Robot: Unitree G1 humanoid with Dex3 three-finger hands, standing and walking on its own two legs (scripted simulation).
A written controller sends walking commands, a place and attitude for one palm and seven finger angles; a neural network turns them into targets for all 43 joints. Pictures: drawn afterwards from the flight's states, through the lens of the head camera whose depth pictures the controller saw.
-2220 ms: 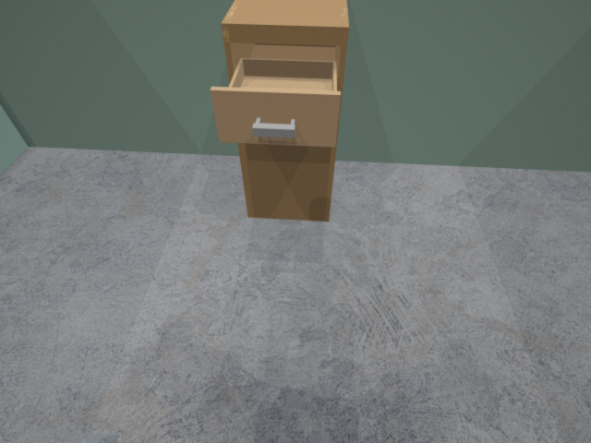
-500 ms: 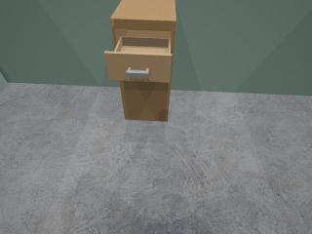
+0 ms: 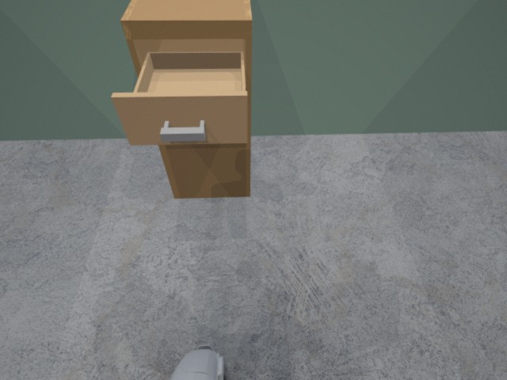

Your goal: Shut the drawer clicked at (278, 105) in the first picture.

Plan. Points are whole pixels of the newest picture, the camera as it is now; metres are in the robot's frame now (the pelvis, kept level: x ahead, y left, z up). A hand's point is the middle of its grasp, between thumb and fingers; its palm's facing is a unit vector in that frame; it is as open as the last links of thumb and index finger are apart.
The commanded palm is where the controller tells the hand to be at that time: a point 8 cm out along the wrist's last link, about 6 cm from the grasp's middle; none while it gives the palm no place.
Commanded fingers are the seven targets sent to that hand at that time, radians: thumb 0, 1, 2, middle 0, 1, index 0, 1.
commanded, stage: turn to face it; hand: left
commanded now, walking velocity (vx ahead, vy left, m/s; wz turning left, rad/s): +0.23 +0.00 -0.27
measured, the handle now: (183, 129) +0.69 +0.25 -0.05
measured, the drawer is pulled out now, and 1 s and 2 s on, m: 0.30 0.30 0.30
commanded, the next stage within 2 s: take the last steps up to it in 0.42 s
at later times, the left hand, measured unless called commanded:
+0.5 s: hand (156, 345) +0.20 +0.21 -0.17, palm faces +0.06 -0.98 -0.20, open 7.3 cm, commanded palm none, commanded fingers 0.00 0.90 0.90 -0.20 -0.30 -0.20 -0.30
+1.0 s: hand (171, 306) +0.27 +0.20 -0.17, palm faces +0.11 -0.97 -0.20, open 7.3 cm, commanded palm none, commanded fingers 0.00 0.90 0.90 -0.20 -0.30 -0.20 -0.30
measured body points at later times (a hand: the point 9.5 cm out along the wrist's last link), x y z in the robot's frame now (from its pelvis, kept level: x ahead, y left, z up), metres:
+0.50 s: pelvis +0.13 +0.03 -0.01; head +0.13 +0.02 +0.44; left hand +0.19 +0.26 -0.15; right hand +0.14 -0.20 -0.17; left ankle +0.15 +0.12 -0.73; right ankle +0.16 -0.09 -0.74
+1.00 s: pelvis +0.23 +0.01 -0.01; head +0.25 +0.00 +0.44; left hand +0.27 +0.25 -0.16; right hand +0.17 -0.21 -0.17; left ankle +0.14 +0.13 -0.73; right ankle +0.29 -0.09 -0.74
